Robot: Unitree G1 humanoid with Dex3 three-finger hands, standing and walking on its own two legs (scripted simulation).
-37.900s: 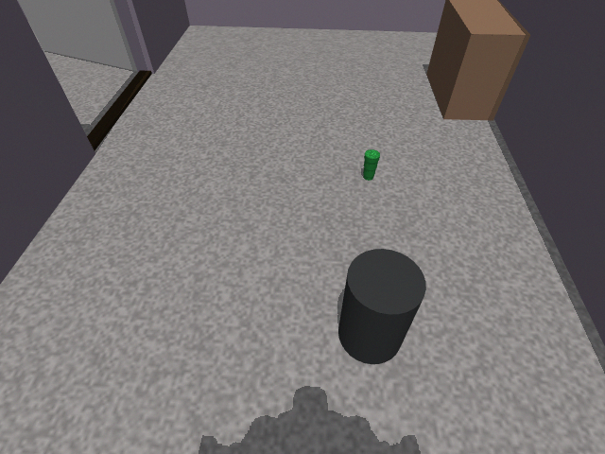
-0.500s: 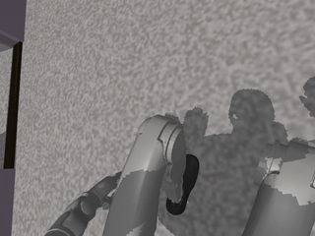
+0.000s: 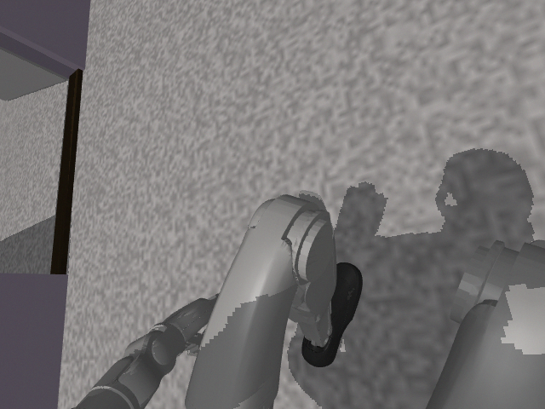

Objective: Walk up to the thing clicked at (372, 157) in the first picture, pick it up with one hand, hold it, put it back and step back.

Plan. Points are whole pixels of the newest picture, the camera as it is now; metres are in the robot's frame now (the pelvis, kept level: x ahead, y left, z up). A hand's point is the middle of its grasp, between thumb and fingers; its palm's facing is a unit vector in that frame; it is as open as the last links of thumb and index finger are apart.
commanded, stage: lower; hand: right
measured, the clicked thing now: out of the picture +0.44 -0.28 -0.20
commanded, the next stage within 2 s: loosen in 0.02 s
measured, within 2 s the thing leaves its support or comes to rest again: rests again in 1.92 s
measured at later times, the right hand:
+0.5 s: hand out of the picture +0.44 -0.28 -0.17, palm faces +0.35 +0.94 -0.01, open 10.6 cm
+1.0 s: hand out of the picture +0.45 -0.29 -0.16, palm faces +0.35 +0.94 +0.00, open 15.7 cm
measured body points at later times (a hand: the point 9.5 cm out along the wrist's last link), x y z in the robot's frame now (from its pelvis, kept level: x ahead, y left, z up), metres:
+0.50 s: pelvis +0.00 +0.00 +0.00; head +0.23 -0.18 +0.33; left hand +0.16 +0.25 -0.04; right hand +0.42 -0.33 -0.17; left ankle +0.14 +0.12 -0.25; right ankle +0.08 -0.13 -0.25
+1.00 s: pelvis +0.00 +0.00 +0.00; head +0.23 -0.19 +0.33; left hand +0.15 +0.25 -0.03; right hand +0.42 -0.34 -0.15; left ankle +0.14 +0.12 -0.25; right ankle +0.08 -0.13 -0.25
